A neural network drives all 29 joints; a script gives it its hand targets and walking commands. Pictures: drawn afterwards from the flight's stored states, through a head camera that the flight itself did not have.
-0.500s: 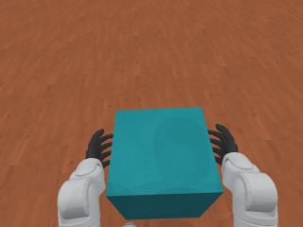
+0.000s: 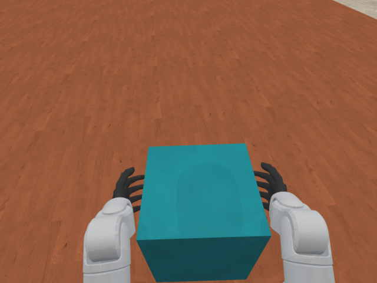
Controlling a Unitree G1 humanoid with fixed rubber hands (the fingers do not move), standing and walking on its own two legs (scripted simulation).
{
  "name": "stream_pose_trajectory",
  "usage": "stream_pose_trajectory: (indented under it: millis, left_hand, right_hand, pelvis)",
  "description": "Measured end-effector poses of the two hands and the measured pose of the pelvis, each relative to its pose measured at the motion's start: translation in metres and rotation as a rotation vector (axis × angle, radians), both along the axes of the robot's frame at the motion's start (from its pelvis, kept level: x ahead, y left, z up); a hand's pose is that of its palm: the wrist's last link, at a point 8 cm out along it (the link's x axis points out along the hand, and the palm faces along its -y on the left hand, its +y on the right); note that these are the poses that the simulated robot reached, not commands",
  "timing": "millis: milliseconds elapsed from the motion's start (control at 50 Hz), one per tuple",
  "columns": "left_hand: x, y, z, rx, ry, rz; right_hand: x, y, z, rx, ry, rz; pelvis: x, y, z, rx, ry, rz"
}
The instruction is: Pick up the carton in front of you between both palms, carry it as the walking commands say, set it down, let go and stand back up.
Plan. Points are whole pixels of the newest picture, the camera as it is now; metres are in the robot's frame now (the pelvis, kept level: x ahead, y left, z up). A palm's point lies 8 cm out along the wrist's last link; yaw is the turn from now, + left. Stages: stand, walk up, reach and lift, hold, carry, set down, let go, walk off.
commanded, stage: carry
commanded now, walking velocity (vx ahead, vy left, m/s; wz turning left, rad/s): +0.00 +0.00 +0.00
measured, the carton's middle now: (199, 215) +0.28 +0.00 +0.00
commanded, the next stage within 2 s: hold in 1.52 s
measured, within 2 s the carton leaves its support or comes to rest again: neither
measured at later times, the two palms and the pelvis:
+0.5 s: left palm (137, 214) +0.27 +0.13 +0.03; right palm (277, 210) +0.26 -0.17 +0.03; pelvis -0.02 -0.01 +0.00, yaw +0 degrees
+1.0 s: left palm (138, 223) +0.24 +0.12 +0.04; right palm (287, 219) +0.24 -0.17 +0.04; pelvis -0.05 -0.02 +0.00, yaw +0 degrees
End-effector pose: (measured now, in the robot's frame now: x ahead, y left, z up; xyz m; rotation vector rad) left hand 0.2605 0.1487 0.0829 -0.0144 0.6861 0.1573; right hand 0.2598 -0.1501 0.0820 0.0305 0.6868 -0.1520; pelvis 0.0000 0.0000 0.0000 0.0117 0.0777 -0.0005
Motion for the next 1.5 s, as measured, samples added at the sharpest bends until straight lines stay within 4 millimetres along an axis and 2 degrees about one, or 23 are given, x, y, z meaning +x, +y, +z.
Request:
stream_pose_trajectory:
  millis: [220, 500, 740, 1000, 1500]
  left_hand:
    - [0.007, -0.010, -0.025, 0.012, 0.020, -0.027]
    - [0.006, -0.017, -0.051, 0.045, 0.010, -0.057]
    - [-0.006, -0.019, -0.041, 0.038, -0.042, -0.042]
    - [-0.019, -0.025, -0.041, 0.042, -0.019, -0.051]
    - [-0.029, -0.032, -0.042, 0.044, -0.020, -0.050]
  right_hand:
    - [0.007, -0.008, -0.025, -0.029, 0.021, 0.025]
    - [0.004, -0.015, -0.050, -0.064, 0.011, 0.039]
    - [-0.006, -0.017, -0.040, -0.056, -0.041, 0.037]
    - [-0.021, -0.024, -0.040, -0.059, -0.018, 0.032]
    - [-0.030, -0.031, -0.041, -0.061, -0.019, 0.032]
  pelvis:
    - [0.001, -0.009, -0.003, 0.002, -0.017, -0.002]
    - [-0.022, -0.014, 0.000, -0.003, -0.044, -0.003]
    - [-0.039, -0.018, 0.001, -0.006, -0.047, -0.003]
    - [-0.050, -0.022, 0.001, -0.008, -0.054, -0.004]
    - [-0.060, -0.029, 0.000, -0.008, -0.055, -0.007]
